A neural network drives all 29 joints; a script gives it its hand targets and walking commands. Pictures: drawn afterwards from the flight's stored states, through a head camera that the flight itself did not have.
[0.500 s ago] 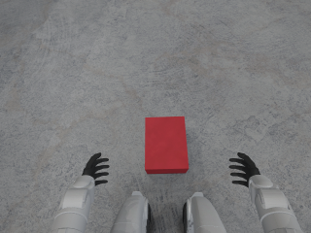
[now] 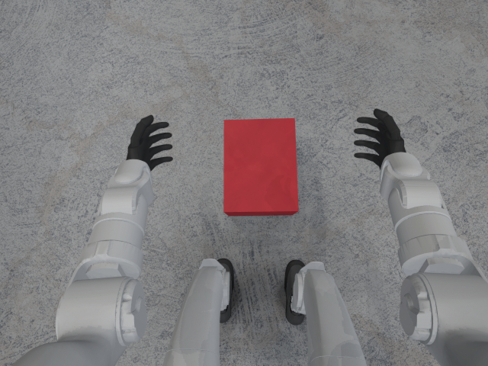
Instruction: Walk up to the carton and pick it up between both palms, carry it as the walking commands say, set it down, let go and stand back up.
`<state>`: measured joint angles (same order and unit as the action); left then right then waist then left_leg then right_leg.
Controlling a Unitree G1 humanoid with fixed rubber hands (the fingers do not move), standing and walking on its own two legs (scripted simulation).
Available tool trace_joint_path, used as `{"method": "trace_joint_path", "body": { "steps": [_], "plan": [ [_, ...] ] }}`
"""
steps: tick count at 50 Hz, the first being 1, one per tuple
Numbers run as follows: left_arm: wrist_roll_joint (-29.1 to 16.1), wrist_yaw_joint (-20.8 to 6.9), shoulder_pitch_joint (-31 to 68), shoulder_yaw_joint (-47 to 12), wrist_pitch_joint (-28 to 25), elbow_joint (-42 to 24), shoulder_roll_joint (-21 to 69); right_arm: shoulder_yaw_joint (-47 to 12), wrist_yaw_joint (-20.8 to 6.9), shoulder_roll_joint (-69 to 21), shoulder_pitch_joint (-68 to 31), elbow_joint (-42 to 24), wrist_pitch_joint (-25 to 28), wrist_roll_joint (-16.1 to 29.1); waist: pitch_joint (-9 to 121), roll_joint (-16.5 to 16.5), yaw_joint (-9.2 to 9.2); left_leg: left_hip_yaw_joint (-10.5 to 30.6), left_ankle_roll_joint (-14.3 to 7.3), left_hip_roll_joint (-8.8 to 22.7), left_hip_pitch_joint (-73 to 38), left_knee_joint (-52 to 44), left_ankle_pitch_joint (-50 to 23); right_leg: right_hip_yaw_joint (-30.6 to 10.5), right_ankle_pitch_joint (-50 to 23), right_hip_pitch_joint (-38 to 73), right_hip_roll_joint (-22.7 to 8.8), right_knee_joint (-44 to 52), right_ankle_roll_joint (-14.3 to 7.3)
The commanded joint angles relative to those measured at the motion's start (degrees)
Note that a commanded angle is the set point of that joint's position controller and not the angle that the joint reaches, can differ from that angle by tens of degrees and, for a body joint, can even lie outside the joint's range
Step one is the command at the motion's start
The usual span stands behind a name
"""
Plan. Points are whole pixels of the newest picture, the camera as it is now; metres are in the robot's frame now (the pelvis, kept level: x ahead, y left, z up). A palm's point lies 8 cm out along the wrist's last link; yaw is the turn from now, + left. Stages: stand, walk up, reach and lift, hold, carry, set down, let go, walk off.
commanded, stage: reach and lift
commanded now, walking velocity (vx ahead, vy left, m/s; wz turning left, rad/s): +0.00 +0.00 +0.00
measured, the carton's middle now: (259, 169) +0.51 +0.01 -0.59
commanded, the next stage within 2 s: none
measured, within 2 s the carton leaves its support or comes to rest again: neither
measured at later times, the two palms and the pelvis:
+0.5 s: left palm (157, 122) +0.49 +0.20 -0.13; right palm (372, 113) +0.52 -0.19 -0.13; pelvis +0.00 +0.00 -0.02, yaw +0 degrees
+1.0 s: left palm (178, 149) +0.49 +0.21 -0.29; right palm (347, 143) +0.51 -0.19 -0.29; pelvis -0.02 +0.01 -0.17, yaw +0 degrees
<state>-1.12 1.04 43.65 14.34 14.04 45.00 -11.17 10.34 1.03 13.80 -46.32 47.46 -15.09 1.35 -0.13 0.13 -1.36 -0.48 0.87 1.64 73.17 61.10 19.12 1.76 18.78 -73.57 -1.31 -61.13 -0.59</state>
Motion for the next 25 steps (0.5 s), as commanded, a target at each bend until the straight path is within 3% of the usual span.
{"method": "trace_joint_path", "body": {
  "steps": [1,7,13,18,25],
  "plan": [
    [-0.16,0.54,13.35,2.14,-3.87,-4.03,-7.22,1.92,0.1,7.41,-14.59,-3.39,3.85,0.07,49.16,-1.11,-0.17,-1.78,0.83,-4.55,-17.43,-4.81,-15.62,-0.82,-16.93,26.0,4.38,3.78,2.17],
    [-0.94,0.73,21.48,3.45,-6.6,-1.56,-8.55,2.66,-0.27,8.85,-23.19,-0.78,6.56,0.51,54.04,-1.88,-1.39,-1.79,0.5,-4.52,-14.44,-3.96,-17.93,-1.65,-19.03,24.03,4.54,2.4,2.13],
    [-0.72,0.88,30.1,4.09,-7.58,1.16,-8.08,4.89,-0.78,10.01,-33.14,2.86,7.76,-0.88,57.05,-2.52,-1.32,-1.92,0.72,-4.59,-12.45,-3.18,-18.35,-1.39,-17.87,20.27,4.85,2.03,2.23],
    [1.69,1.33,28.77,6.12,-8.16,1.44,-6.96,7.34,-0.84,9.45,-31.51,4.92,8.69,-3.32,61.29,-2.64,-0.94,-1.87,0.94,-4.94,-13.01,-2.49,-23.16,-1.53,-23.23,20.61,5.22,1.2,2.25],
    [4.28,1.43,28.26,8.76,-9.18,-3.38,-6.04,9.53,-1.1,7.92,-32.12,0.16,9.87,-5.58,61.87,-2.69,-1.31,-1.66,0.71,-5.22,-7.99,-0.29,-23.4,-2.51,-24.34,17.49,5.14,-0.94,2.19]
  ]
}}
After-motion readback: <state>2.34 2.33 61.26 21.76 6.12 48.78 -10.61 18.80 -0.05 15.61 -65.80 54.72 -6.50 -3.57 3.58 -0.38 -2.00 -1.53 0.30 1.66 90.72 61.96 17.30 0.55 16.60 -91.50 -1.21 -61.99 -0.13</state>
